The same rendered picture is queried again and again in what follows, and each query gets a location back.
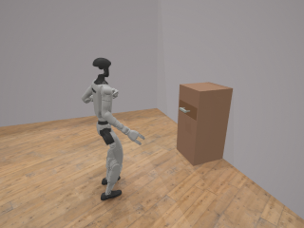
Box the robot right thigh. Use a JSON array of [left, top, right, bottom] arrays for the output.
[[103, 129, 124, 170]]

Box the drawer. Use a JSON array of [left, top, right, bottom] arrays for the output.
[[180, 100, 198, 121]]

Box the robot left upper arm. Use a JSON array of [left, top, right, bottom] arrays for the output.
[[82, 79, 96, 104]]

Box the handle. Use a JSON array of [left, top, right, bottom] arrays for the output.
[[179, 107, 190, 113]]

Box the robot right upper arm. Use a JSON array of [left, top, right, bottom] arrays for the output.
[[101, 85, 113, 119]]

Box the right robot forearm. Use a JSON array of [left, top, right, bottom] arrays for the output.
[[104, 112, 130, 135]]

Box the robot right foot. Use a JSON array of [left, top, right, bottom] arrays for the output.
[[101, 190, 122, 200]]

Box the left robot hand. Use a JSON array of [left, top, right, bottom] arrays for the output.
[[112, 88, 119, 99]]

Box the cabinet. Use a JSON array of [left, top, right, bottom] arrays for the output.
[[177, 82, 233, 166]]

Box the right robot hand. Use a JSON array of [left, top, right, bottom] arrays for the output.
[[127, 129, 145, 145]]

